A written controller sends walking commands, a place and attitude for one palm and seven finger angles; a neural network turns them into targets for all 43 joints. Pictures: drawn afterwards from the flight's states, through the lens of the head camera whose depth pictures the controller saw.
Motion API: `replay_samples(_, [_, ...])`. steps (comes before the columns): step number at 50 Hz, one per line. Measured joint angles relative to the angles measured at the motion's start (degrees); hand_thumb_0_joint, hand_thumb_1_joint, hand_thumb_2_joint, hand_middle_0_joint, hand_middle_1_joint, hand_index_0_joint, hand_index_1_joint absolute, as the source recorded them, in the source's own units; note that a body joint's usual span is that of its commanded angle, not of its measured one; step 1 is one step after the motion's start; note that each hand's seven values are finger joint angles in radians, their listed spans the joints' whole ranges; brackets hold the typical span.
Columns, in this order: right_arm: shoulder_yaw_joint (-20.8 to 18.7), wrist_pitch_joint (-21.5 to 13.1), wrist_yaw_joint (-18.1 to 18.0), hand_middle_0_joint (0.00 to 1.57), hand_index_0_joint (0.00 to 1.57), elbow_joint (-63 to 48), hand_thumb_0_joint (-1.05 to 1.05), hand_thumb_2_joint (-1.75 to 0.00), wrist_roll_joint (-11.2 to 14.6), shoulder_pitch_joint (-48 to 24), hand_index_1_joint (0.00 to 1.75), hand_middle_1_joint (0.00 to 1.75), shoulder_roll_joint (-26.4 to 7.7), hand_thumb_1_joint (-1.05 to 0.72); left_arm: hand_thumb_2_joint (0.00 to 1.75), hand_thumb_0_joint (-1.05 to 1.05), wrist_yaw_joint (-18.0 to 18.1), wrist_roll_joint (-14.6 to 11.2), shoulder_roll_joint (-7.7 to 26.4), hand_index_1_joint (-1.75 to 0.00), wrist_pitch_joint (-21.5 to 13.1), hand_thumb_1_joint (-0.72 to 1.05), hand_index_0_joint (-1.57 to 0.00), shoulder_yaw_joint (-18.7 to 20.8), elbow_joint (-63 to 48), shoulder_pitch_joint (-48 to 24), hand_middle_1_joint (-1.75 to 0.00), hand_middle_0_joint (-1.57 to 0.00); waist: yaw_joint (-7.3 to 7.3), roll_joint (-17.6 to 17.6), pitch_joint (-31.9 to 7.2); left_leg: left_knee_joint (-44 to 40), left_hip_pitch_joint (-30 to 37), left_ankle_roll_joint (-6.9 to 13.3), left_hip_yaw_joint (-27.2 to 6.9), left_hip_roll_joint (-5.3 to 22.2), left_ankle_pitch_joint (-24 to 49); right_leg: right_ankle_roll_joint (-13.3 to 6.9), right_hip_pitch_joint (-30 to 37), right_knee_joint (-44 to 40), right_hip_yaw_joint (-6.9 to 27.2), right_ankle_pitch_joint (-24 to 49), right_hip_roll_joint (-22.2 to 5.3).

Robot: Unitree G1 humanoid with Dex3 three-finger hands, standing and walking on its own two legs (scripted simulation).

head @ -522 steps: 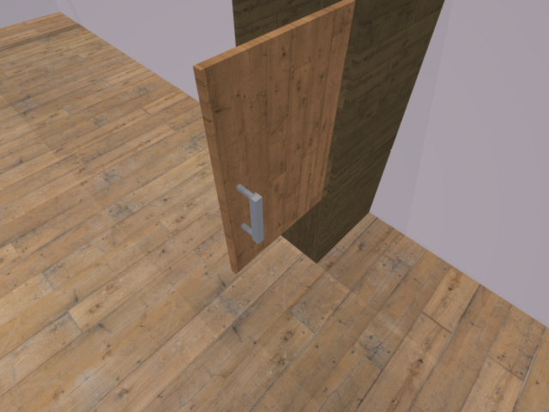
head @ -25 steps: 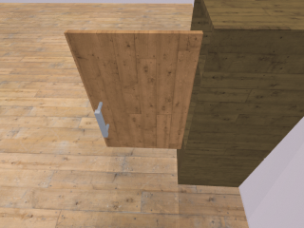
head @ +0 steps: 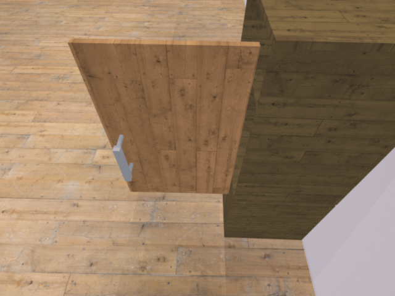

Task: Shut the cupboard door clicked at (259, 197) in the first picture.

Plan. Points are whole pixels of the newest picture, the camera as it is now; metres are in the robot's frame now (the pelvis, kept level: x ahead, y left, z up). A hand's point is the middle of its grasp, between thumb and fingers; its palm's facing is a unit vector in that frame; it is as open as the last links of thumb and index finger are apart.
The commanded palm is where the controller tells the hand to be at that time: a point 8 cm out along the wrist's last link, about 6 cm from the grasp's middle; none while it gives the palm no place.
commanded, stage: look again from close up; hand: left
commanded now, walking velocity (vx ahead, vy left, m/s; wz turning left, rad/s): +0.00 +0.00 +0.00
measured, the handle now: (124, 159) +0.49 +0.25 -0.10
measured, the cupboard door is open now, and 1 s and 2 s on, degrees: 91 91 91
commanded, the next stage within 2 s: raise the hand and make a fist in 0.30 s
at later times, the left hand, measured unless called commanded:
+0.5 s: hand out of the picture +0.12 +0.17 -0.12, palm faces +0.20 -0.96 -0.20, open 7.3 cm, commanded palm +0.11 +0.21 -0.08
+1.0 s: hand (128, 295) +0.14 +0.15 -0.08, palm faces +0.04 -1.00 -0.04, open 5.3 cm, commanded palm +0.12 +0.20 -0.08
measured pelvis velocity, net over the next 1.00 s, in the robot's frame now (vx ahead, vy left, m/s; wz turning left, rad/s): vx -0.06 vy -0.05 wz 0.07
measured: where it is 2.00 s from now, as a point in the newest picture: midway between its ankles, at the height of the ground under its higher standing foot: outside the picture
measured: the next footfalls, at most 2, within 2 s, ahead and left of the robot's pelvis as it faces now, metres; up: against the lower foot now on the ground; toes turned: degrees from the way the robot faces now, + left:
none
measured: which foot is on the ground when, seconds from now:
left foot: down 0.00-1.00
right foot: down 0.00-1.00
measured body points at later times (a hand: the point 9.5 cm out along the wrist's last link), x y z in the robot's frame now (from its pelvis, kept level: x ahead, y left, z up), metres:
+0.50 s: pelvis +0.01 -0.02 -0.01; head +0.03 -0.02 +0.44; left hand +0.10 +0.22 -0.10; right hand +0.06 -0.26 -0.15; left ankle -0.02 +0.09 -0.74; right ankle +0.01 -0.14 -0.74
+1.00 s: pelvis -0.06 -0.05 -0.13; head +0.03 -0.04 +0.31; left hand +0.13 +0.20 -0.07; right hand +0.19 -0.26 -0.19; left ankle -0.03 +0.09 -0.74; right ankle +0.00 -0.14 -0.74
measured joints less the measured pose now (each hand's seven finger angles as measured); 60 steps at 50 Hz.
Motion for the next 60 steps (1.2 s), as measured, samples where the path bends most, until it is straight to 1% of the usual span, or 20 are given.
replay_samples(21, [-0.4,0.0,-0.4,0.20,0.20,1.5,0.00,-0.90,0.2,-1.3,0.30,0.30,0.5,-0.91,0.90,0.01,0.6,0.0,0.1,-0.30,-0.7,0.92,-0.20,0.4,0.7,0.0,-0.30,-0.20,0.05,0.0,-0.5,0.2,1.0,-1.5,-0.9,1.7,-1.3,-1.2,1.7,-0.9,-1.0,-1.1,1.6])
replay_samples(22, [-0.3,-1.3,-1.1,0.20,0.20,-0.7,0.01,-0.90,0.3,-0.7,0.30,0.30,0.5,-0.91,0.90,0.01,0.0,-1.3,-0.2,-0.30,2.7,0.92,-0.20,3.6,-8.7,2.7,-0.30,-0.20,-0.18,-0.3,0.3,1.9,0.1,-1.6,-1.1,1.9,-1.9,-1.2,0.9,0.5,-1.2,-1.4,1.7])
replay_samples(23, [0.0,-4.2,-2.3,0.20,0.20,-3.5,0.01,-0.90,1.3,0.7,0.30,0.30,0.3,-0.91,0.90,0.01,0.7,-3.1,0.3,-0.30,3.2,0.92,-0.20,4.0,-20.0,6.1,-0.30,-0.21,-0.08,-0.8,0.6,3.4,-0.9,-1.7,-1.1,1.8,-2.5,-1.5,-0.7,3.5,-1.2,-2.2,1.5])
replay_samples(24, [0.0,-7.3,-3.1,0.20,0.20,-6.0,0.01,-0.90,1.7,2.1,0.30,0.30,0.0,-0.91,0.90,0.02,1.8,-5.2,0.9,-0.30,2.0,0.92,-0.20,3.5,-30.3,9.5,-0.31,-0.21,-0.01,-1.1,0.0,4.4,-1.6,-1.8,-1.1,1.5,-3.1,-1.8,-2.3,6.3,-1.3,-3.1,1.0])
replay_samples(26, [-1.1,-12.7,-2.7,0.20,0.20,-10.2,0.01,-0.90,2.0,4.0,0.30,0.30,-1.0,-0.91,0.90,0.02,2.8,-7.5,1.2,-0.31,-1.4,0.92,-0.21,3.3,-44.0,12.1,-0.31,-0.21,-0.88,-0.8,-2.2,6.9,-3.9,-2.0,-2.1,0.7,-3.9,-2.2,-4.1,9.0,-1.9,-5.1,0.2])
replay_samples(27, [-1.8,-14.3,-2.1,0.20,0.20,-12.3,0.01,-0.90,1.7,4.2,0.30,0.30,-1.6,-0.91,0.90,0.02,2.4,-8.1,0.9,-0.31,-4.0,0.92,-0.21,3.8,-47.5,11.3,-0.32,-0.22,-1.49,-0.3,-3.4,9.0,-6.3,-2.0,-2.9,0.5,-4.5,-1.9,-5.3,9.6,-2.3,-6.3,-0.1])
replay_samples(29, [-2.9,-15.9,-0.8,0.20,0.20,-15.9,0.01,-0.90,1.0,2.6,0.30,0.30,-2.9,-0.91,0.90,0.02,-0.3,-9.5,-0.2,-0.33,-11.3,0.92,-0.23,6.1,-49.8,8.0,-0.34,-0.24,-2.14,0.6,-5.8,14.2,-12.4,-2.1,-3.6,0.8,-6.0,-1.7,-10.7,13.5,-2.9,-7.6,-0.1])
replay_samples(31, [-3.8,-16.6,0.3,0.20,0.20,-19.4,0.01,-0.90,0.5,0.1,0.30,0.30,-3.4,-0.91,0.90,0.01,-5.2,-11.5,-0.7,-0.36,-20.0,0.92,-0.25,8.6,-49.6,5.1,-0.36,-0.26,-2.09,0.0,-8.0,19.8,-19.4,-2.5,-3.3,1.2,-7.7,-2.3,-18.1,19.4,-2.5,-8.9,0.1])
replay_samples(34, [-5.1,-17.2,1.6,0.20,0.20,-24.8,0.01,-0.90,0.3,-3.6,0.30,0.30,-3.9,-0.91,0.90,0.01,-15.4,-14.1,-0.4,-0.40,-32.7,0.91,-0.29,10.9,-48.3,3.4,-0.41,-0.30,-1.33,-2.1,-10.5,29.7,-30.2,-3.1,-3.2,1.9,-10.4,-3.3,-29.4,29.7,-1.9,-12.0,0.6])
replay_samples(35, [-5.5,-17.1,1.8,0.20,0.20,-26.6,0.01,-0.90,0.5,-4.7,0.30,0.30,-4.4,-0.90,0.90,0.01,-18.4,-14.6,-0.2,-0.42,-35.3,0.91,-0.31,11.2,-48.0,3.4,-0.43,-0.31,-0.91,-2.5,-10.8,33.1,-33.4,-3.4,-3.5,2.2,-10.8,-3.5,-32.6,32.9,-1.9,-13.0,0.9])
replay_samples(36, [-5.8,-16.8,1.9,0.20,0.20,-28.4,0.01,-0.90,0.8,-5.7,0.30,0.30,-4.8,-0.90,0.90,0.00,-21.0,-15.2,0.2,-0.44,-36.5,0.91,-0.32,11.4,-47.9,3.9,-0.44,-0.33,-0.48,-2.8,-11.1,36.4,-36.3,-3.5,-3.7,2.3,-12.5,-4.0,-35.4,35.8,-1.8,-14.3,1.0])
replay_samples(37, [-6.1,-16.4,1.7,0.20,0.20,-30.0,0.01,-0.90,1.2,-6.5,0.30,0.30,-5.3,-0.90,0.90,0.00,-22.9,-15.9,0.5,-0.45,-36.5,0.91,-0.34,11.4,-48.0,4.6,-0.46,-0.35,-0.06,-3.1,-11.3,39.3,-38.8,-3.6,-3.9,2.4,-14.1,-4.1,-38.0,38.6,-1.9,-15.0,1.1])
replay_samples(39, [-6.4,-15.8,1.0,0.20,0.20,-33.0,0.01,-0.90,1.7,-7.7,0.30,0.30,-6.1,-0.90,0.90,0.01,-24.6,-17.1,1.0,-0.49,-34.3,0.91,-0.38,11.3,-49.1,6.4,-0.50,-0.38,0.79,-3.0,-11.4,44.2,-43.1,-4.2,-4.6,2.7,-15.9,-4.3,-42.0,42.9,-2.4,-16.3,1.2])
replay_samples(42, [-6.1,-15.5,-0.3,0.19,0.20,-35.6,0.01,-0.90,1.9,-8.5,0.30,0.30,-6.5,-0.90,0.90,0.01,-23.4,-17.9,1.6,-0.55,-31.2,0.90,-0.43,11.4,-53.2,9.7,-0.56,-0.44,2.04,-2.1,-11.3,49.4,-47.7,-4.4,-6.2,3.1,-17.6,-4.9,-45.7,47.0,-3.8,-17.7,1.4])
replay_samples(47, [-3.5,-15.1,-2.1,0.19,0.20,-35.2,0.01,-0.90,1.7,-8.0,0.30,0.30,-4.9,-0.90,0.90,0.02,-21.1,-18.0,3.1,-0.65,-30.5,0.90,-0.52,11.1,-61.5,10.3,-0.65,-0.53,3.32,-0.4,-10.8,53.7,-52.1,-4.6,-8.7,3.4,-18.5,-5.3,-48.4,49.5,-6.2,-18.2,1.7])
replay_samples(49, [-2.2,-14.6,-2.4,0.20,0.20,-34.2,0.01,-0.90,1.8,-7.5,0.30,0.30,-3.8,-0.90,0.90,0.02,-21.5,-18.1,3.5,-0.69,-29.4,0.90,-0.56,10.6,-63.1,8.7,-0.69,-0.56,3.20,0.4,-10.8,54.3,-53.1,-4.6,-9.2,3.4,-18.4,-5.4,-49.0,49.5,-6.7,-18.0,1.8])
replay_samples(52, [-0.8,-13.3,-2.5,0.20,0.20,-32.8,0.01,-0.90,2.2,-6.1,0.30,0.30,-1.9,-0.90,0.90,0.02,-22.4,-18.2,4.0,-0.75,-25.3,0.90,-0.61,10.4,-63.2,6.3,-0.75,-0.62,2.45,1.3,-10.9,54.0,-53.7,-4.5,-9.1,3.5,-18.0,-5.1,-49.5,49.0,-6.6,-17.4,1.8])
replay_samples(56, [-0.4,-11.9,-2.4,0.20,0.20,-31.8,0.01,-0.90,2.3,-3.4,0.31,0.30,-0.4,-0.90,0.90,0.02,-21.4,-18.0,4.0,-0.83,-20.5,0.90,-0.68,10.9,-62.3,5.7,-0.83,-0.69,1.04,2.1,-11.3,52.5,-53.1,-3.9,-8.0,3.5,-17.6,-4.4,-49.4,47.5,-5.5,-16.6,1.9])
replay_samples(58, [-0.7,-11.7,-2.2,0.20,0.20,-31.5,0.01,-0.90,2.2,-2.0,0.31,0.30,-0.4,-0.90,0.90,0.02,-20.1,-18.1,3.7,-0.87,-20.2,0.90,-0.72,11.3,-62.4,6.5,-0.87,-0.73,0.47,2.3,-11.5,51.8,-52.6,-3.5,-7.3,3.5,-17.4,-4.0,-49.1,46.8,-4.9,-16.3,1.9])
replay_samples(60, [-1.1,-11.7,-2.2,0.20,0.20,-31.3,0.01,-0.90,2.0,-0.9,0.31,0.30,-0.8,-0.90,0.90,0.02,-18.9,-18.0,3.5,-0.91,-21.2,0.90,-0.76,11.5,-62.7,7.5,-0.91,-0.76,0.16,2.4,-11.7,51.2,-52.3,-3.1,-6.8,3.4,-17.4,-3.7,-48.9,46.3,-4.4,-16.1,1.8])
